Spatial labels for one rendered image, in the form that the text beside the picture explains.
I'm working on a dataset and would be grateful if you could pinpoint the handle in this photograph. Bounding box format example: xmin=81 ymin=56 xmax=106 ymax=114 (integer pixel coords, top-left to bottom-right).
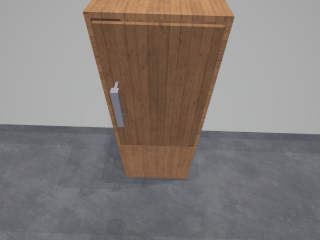
xmin=110 ymin=81 xmax=125 ymax=127

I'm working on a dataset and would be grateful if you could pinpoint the cupboard door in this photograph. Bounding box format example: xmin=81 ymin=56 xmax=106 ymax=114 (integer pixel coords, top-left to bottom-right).
xmin=91 ymin=20 xmax=226 ymax=147

